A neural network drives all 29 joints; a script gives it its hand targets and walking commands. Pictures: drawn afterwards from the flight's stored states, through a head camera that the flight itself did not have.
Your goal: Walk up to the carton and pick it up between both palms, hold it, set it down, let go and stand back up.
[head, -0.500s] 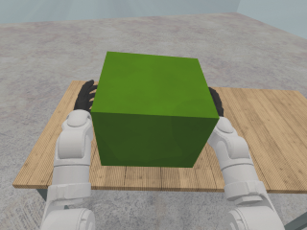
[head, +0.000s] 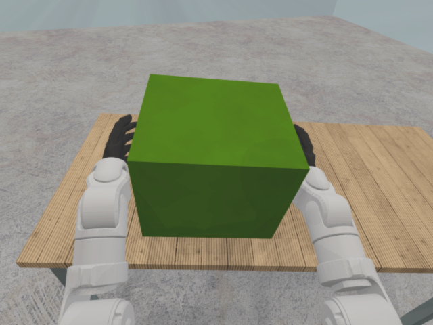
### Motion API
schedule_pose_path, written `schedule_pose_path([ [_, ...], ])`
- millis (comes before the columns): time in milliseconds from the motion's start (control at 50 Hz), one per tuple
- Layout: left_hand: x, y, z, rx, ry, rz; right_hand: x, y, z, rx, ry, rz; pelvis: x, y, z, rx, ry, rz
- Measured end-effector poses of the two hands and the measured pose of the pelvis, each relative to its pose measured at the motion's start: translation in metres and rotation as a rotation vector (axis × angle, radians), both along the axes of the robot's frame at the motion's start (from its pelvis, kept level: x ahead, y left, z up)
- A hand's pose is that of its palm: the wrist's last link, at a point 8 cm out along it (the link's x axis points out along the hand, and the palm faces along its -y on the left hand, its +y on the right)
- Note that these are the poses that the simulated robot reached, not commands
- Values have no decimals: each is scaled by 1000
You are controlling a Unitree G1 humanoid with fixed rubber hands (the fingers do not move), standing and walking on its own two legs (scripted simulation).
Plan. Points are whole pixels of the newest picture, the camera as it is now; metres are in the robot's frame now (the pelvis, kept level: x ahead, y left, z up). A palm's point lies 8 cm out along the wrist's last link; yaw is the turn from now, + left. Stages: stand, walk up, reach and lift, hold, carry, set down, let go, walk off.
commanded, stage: hold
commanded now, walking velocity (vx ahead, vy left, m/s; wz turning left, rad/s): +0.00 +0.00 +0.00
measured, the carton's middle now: (212, 158) +0.37 +0.00 +0.15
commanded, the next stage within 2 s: set down in 0.66 s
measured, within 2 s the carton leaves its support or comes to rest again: neither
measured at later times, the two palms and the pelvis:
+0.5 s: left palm (115, 160) +0.35 +0.16 +0.17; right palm (301, 167) +0.34 -0.17 +0.15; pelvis +0.00 +0.00 +0.00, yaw +0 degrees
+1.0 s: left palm (122, 148) +0.38 +0.16 +0.17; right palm (300, 168) +0.35 -0.17 +0.14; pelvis +0.00 +0.00 +0.00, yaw +0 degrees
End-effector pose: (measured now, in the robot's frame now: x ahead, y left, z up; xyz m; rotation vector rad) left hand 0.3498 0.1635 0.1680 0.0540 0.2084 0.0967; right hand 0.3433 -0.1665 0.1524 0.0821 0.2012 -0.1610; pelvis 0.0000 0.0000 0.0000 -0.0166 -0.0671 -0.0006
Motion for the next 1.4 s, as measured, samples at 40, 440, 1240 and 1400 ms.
schedule_pose_path([
  [40,0,0,0,0,0,-1,0,0,0,1,0,-1,0,0,0,0,1,-1],
  [440,-4,1,1,-2,-2,4,-2,1,2,-1,-2,4,-3,-1,0,1,1,0],
  [1240,26,-4,-45,7,-52,-77,2,-2,-56,-39,-56,-71,22,5,0,-9,-23,25],
  [1400,35,-10,-46,-2,-57,-90,6,-8,-46,-71,-60,-84,24,9,0,-9,0,19],
])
